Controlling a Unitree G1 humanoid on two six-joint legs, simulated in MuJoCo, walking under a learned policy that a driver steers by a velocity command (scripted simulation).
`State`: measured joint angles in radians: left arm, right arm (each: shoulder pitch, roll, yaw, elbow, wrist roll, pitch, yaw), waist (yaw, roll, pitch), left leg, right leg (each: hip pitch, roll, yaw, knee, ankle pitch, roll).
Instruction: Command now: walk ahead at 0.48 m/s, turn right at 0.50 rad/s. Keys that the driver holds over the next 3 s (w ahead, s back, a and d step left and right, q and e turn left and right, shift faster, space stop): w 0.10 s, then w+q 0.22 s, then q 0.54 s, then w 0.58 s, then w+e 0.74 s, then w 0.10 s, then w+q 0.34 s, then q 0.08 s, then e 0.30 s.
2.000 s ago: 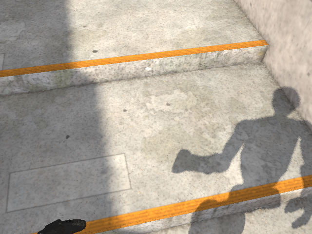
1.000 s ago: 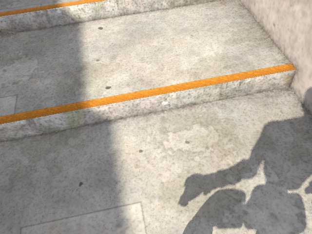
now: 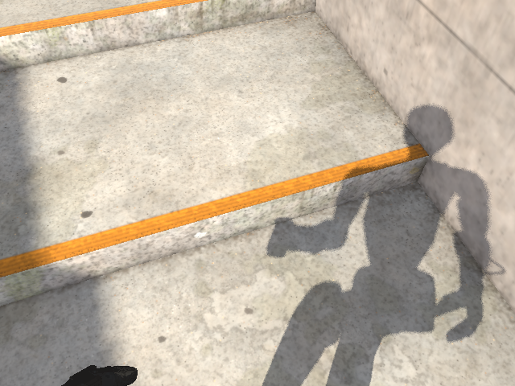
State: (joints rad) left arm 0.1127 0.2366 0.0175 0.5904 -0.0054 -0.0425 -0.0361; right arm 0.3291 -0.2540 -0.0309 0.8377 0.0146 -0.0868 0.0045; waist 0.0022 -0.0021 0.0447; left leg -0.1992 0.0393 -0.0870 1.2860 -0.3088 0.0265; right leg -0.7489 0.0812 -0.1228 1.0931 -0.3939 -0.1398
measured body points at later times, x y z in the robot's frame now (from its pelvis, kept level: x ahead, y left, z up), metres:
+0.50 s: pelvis +0.32 +0.02 +0.07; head +0.35 +0.01 +0.52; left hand +0.33 +0.31 -0.05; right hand +0.54 -0.20 -0.01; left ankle +0.47 +0.10 -0.65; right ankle +0.11 -0.05 -0.64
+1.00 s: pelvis +0.45 +0.00 +0.08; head +0.47 +0.01 +0.53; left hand +0.52 +0.30 -0.01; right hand +0.69 -0.21 +0.00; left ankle +0.47 +0.10 -0.65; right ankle +0.53 -0.12 -0.63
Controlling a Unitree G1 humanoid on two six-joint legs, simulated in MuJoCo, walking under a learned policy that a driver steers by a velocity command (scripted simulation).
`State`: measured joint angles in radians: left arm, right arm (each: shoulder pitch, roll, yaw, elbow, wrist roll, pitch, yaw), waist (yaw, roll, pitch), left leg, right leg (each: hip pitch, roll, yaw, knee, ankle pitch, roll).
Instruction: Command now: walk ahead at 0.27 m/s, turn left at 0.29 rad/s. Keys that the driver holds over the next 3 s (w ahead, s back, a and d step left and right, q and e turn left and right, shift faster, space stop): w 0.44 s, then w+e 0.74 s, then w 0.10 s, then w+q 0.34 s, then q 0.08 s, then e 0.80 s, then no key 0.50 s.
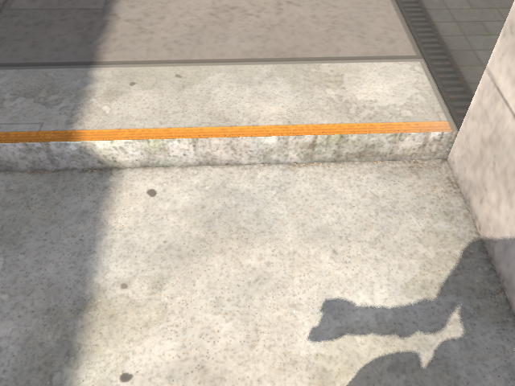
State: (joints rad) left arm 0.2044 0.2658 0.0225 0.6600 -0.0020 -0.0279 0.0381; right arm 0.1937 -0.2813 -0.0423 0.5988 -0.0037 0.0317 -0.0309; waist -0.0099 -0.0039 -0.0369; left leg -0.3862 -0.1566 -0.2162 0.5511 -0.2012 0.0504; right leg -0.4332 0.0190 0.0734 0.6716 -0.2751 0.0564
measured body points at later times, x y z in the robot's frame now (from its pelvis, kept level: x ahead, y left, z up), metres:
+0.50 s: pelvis +0.16 +0.01 +0.00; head +0.17 +0.01 +0.45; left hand +0.14 +0.28 -0.13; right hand +0.38 -0.20 -0.08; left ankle +0.20 +0.11 -0.74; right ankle +0.03 -0.13 -0.72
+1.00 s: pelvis +0.41 -0.03 +0.04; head +0.44 -0.02 +0.49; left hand +0.67 +0.14 -0.02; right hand +0.36 -0.27 -0.09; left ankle +0.24 +0.13 -0.61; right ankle +0.49 -0.10 -0.61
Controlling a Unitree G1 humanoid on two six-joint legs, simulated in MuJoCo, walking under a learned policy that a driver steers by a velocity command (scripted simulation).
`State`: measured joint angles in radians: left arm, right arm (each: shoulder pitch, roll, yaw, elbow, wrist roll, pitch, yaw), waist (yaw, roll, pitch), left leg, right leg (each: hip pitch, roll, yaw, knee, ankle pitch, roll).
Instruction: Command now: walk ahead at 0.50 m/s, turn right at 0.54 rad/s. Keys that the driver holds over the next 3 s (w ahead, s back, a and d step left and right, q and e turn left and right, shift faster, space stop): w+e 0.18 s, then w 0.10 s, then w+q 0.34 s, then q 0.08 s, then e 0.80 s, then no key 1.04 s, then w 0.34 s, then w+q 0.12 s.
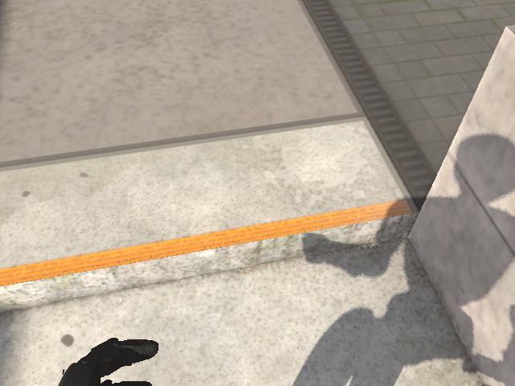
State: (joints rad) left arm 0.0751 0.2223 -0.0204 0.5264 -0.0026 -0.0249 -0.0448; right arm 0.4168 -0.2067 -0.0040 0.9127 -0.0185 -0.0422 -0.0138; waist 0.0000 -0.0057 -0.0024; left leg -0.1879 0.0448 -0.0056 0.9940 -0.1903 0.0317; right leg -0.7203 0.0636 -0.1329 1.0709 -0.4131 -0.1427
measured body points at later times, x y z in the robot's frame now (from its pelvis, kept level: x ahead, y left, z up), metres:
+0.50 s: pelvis +0.31 +0.02 +0.07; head +0.34 +0.02 +0.52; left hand +0.38 +0.30 -0.05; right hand +0.49 -0.25 +0.00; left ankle +0.43 +0.08 -0.65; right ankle +0.10 -0.05 -0.62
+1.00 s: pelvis +0.56 -0.01 +0.07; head +0.58 -0.01 +0.52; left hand +0.75 +0.22 -0.02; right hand +0.63 -0.27 -0.05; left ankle +0.45 +0.10 -0.58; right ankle +0.64 -0.08 -0.65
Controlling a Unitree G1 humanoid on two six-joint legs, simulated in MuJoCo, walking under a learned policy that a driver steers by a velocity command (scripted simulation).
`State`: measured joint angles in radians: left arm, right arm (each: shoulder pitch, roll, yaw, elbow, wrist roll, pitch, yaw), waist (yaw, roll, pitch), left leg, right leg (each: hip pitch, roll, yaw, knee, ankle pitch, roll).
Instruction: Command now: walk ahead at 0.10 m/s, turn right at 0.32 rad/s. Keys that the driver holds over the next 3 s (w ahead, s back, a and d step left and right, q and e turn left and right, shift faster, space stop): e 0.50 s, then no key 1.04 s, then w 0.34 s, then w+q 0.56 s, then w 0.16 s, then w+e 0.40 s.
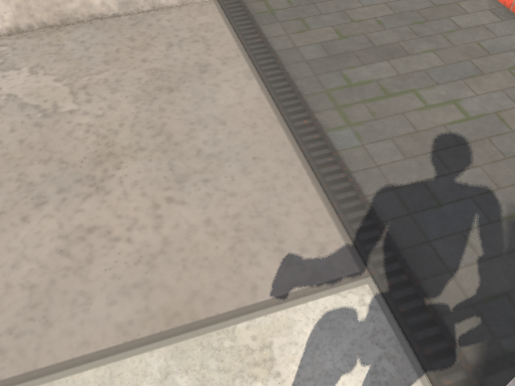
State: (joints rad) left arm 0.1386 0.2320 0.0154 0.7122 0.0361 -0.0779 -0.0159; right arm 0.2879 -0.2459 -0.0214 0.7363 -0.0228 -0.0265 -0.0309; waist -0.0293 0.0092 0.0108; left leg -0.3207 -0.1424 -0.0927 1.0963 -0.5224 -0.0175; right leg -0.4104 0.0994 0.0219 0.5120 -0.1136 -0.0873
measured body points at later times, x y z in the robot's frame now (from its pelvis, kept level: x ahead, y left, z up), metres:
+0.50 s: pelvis +0.03 +0.07 +0.01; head +0.04 +0.06 +0.46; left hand +0.26 +0.27 -0.07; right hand +0.10 -0.21 -0.09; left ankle +0.05 +0.21 -0.69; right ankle +0.09 -0.07 -0.73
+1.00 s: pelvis +0.00 +0.10 +0.01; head +0.01 +0.09 +0.46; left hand +0.20 +0.28 -0.11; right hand +0.00 -0.16 -0.11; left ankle +0.04 +0.21 -0.73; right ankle -0.08 -0.01 -0.73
